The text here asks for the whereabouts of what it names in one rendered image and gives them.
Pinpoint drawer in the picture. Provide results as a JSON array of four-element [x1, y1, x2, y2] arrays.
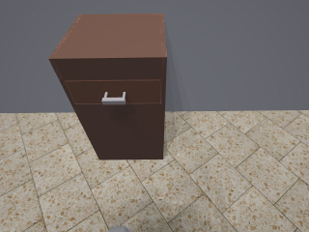
[[66, 79, 160, 103]]

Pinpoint handle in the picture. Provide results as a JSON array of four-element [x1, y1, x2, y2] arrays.
[[101, 92, 126, 105]]

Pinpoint cabinet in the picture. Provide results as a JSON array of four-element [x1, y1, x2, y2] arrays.
[[48, 13, 167, 160]]

